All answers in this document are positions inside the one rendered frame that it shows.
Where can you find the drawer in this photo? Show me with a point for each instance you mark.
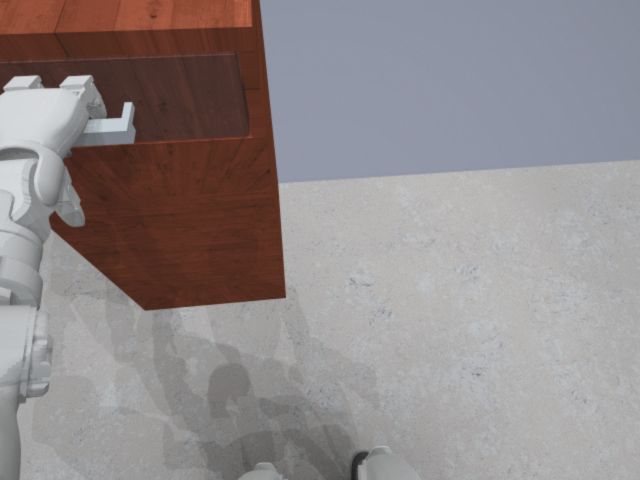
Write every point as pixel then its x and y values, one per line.
pixel 176 95

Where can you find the robot left hand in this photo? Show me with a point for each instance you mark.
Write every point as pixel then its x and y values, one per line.
pixel 54 118

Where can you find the robot left upper arm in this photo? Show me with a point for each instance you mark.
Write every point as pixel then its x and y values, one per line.
pixel 25 371

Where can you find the robot right thigh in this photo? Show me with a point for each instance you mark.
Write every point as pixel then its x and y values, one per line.
pixel 386 467

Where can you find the robot left forearm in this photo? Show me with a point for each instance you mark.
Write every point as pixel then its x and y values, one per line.
pixel 31 176

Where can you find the cabinet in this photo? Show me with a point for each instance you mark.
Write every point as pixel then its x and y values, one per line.
pixel 173 223

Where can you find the robot left shin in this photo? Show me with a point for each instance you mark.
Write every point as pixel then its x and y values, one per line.
pixel 265 466

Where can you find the handle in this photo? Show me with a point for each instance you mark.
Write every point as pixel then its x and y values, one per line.
pixel 110 131

